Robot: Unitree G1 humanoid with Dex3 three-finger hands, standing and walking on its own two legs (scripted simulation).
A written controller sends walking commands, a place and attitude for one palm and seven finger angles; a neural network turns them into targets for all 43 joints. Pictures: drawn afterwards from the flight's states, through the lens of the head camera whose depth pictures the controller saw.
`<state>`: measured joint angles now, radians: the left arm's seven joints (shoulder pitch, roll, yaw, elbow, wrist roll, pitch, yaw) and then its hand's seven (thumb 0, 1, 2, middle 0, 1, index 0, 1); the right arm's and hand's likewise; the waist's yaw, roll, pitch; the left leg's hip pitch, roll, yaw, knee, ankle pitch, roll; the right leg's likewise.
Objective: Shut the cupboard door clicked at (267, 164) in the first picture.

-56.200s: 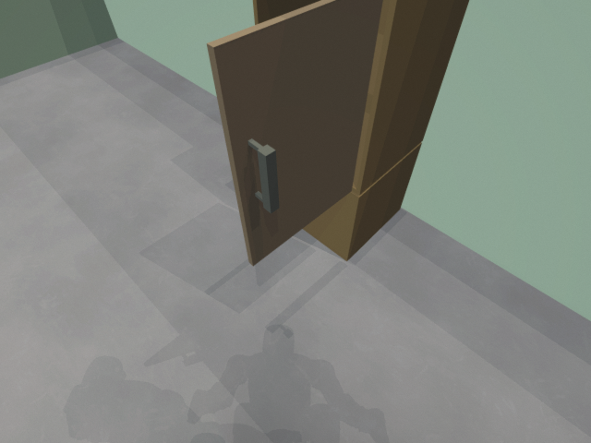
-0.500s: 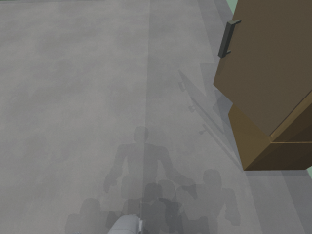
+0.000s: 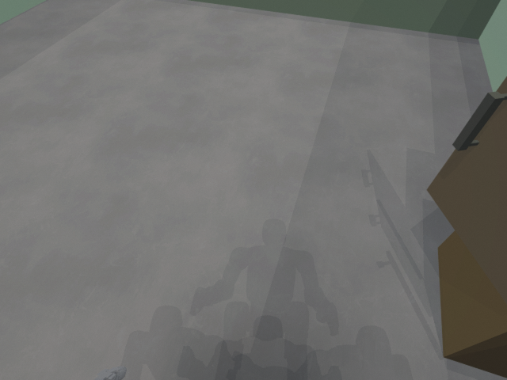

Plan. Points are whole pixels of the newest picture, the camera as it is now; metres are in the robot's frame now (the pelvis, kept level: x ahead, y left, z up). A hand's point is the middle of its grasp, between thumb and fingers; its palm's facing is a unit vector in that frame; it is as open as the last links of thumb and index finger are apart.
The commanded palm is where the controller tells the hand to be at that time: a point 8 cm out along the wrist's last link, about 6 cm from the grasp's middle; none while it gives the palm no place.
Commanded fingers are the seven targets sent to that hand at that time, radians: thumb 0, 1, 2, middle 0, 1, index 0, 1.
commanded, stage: walk to a spot facing it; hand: left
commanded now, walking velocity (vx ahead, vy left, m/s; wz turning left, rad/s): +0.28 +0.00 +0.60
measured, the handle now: (483, 122) +0.70 -0.54 -0.02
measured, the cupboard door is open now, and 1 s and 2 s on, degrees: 29 29 29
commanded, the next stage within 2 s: turn to face it in 1.22 s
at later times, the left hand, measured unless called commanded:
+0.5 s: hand out of the picture +0.00 +0.17 -0.18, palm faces +0.42 -0.89 -0.17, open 7.4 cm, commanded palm none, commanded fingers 0.00 0.90 0.90 -0.20 -0.30 -0.20 -0.30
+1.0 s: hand (114, 256) +0.37 +0.32 -0.13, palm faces +0.47 -0.85 -0.23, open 7.4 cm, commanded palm none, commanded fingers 0.00 0.90 0.90 -0.20 -0.30 -0.20 -0.30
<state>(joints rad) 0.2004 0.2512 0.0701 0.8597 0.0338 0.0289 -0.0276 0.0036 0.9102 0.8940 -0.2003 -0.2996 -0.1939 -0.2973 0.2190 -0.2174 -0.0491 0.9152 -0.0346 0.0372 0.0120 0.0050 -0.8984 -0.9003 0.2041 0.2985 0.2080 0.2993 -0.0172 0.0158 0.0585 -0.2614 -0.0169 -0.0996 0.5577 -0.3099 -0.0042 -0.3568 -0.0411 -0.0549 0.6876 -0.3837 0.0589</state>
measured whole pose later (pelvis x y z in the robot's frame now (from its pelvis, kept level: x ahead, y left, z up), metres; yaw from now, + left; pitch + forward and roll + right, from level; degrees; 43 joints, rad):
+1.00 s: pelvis +0.32 +0.08 +0.00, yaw +33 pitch +1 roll +1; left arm 0.09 0.20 0.05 0.82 0.04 -0.04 -0.03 0.00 0.91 0.89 -0.20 -0.30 -0.19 -0.30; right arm 0.37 -0.18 -0.06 1.03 -0.01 -0.02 0.00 0.01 -0.90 -0.90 0.20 0.30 0.21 0.30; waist -0.07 0.01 0.05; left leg -0.23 -0.05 -0.06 0.69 -0.45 0.03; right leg -0.37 -0.05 -0.07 0.55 -0.19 0.01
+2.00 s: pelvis +0.41 +0.14 +0.00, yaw +31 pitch +0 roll +0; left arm 0.23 0.18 0.08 0.91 0.03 0.04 0.00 0.00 0.91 0.89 -0.20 -0.30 -0.19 -0.30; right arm 0.21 -0.28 -0.09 0.99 -0.02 0.07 -0.02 0.00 -0.91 -0.90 0.20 0.30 0.20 0.30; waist 0.00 0.05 0.06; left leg -0.49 0.09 0.10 1.03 -0.43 -0.04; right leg -0.28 0.01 -0.05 0.59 -0.32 -0.04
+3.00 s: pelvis +0.43 +0.16 +0.01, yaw -3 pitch +2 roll +1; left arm 0.20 0.22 0.06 0.90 0.03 0.05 -0.01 0.00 0.91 0.89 -0.20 -0.30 -0.20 -0.30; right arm 0.14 -0.25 -0.06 0.89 -0.01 0.05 -0.02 0.01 -0.90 -0.90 0.20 0.30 0.20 0.30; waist 0.01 -0.02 0.08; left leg -0.44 0.05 0.02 0.85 -0.41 -0.09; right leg -0.26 0.04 0.08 0.51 -0.27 -0.03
